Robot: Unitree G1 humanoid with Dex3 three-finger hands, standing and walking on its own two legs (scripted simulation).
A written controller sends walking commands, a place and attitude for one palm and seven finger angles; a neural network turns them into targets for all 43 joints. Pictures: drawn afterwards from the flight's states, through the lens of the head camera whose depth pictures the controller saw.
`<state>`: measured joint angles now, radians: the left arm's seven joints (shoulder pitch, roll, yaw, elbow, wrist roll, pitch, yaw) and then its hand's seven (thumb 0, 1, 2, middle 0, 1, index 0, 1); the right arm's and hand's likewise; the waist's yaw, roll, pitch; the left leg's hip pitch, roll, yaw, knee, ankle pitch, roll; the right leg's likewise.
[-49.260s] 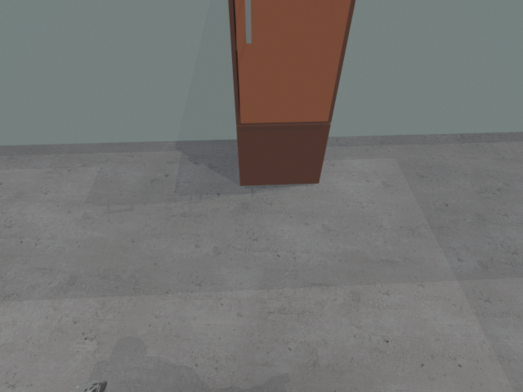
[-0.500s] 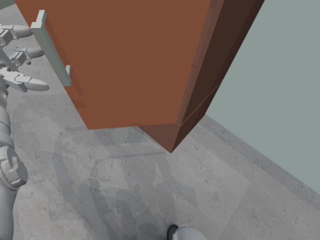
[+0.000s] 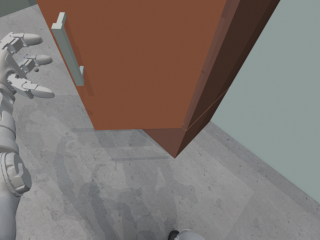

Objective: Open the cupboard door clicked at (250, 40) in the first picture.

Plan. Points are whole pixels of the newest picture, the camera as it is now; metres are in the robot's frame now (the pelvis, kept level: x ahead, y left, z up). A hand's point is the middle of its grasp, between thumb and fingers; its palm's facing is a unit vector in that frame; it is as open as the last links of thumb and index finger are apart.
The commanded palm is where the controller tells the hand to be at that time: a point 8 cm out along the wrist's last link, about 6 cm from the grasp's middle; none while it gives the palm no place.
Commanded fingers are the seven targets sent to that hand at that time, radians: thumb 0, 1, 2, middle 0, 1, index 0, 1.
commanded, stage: move the hooked fingers beside the handle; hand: left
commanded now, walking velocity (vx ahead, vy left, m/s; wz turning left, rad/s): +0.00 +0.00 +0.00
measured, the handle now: (71, 53) +0.53 +0.20 +0.13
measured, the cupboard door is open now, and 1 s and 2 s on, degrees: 47 47 47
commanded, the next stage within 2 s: slide the fingers in behind the handle in 0.28 s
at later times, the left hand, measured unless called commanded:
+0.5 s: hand (42, 68) +0.48 +0.25 +0.13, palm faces -0.01 -1.00 -0.01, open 14.0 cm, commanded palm +0.46 +0.29 +0.12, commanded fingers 0.00 -0.50 0.30 -0.30 -1.20 -0.30 -1.20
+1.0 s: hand (60, 67) +0.49 +0.21 +0.13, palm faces +0.00 -1.00 -0.01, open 14.0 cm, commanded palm +0.46 +0.26 +0.12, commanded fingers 0.00 -0.50 0.30 -0.30 -1.20 -0.30 -1.20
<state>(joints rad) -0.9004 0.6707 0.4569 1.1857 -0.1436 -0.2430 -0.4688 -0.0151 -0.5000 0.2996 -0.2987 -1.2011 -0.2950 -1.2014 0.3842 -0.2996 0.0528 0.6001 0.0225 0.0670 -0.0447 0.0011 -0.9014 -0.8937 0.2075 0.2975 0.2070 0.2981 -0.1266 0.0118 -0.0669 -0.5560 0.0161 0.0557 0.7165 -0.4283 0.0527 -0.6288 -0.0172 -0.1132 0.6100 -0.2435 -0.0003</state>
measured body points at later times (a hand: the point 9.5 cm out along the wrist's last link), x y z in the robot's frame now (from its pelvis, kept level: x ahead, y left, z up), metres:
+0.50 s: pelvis -0.01 +0.00 +0.00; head +0.09 +0.01 +0.44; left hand +0.47 +0.30 +0.13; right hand -0.01 -0.27 -0.11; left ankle -0.06 +0.07 -0.72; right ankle +0.02 -0.13 -0.72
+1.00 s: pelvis -0.01 -0.01 +0.00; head +0.09 +0.00 +0.44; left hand +0.48 +0.27 +0.13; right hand +0.01 -0.28 -0.11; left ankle -0.06 +0.07 -0.72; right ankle +0.02 -0.13 -0.72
